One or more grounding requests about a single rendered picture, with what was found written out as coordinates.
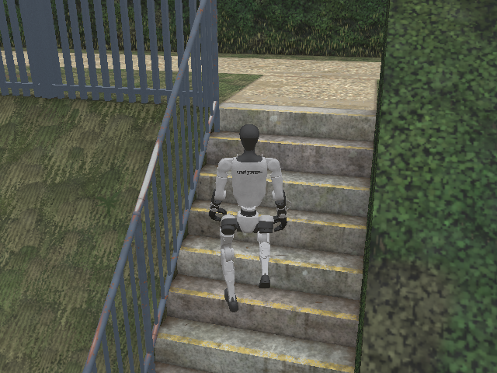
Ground stairs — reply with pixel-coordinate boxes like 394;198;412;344
155;108;376;373

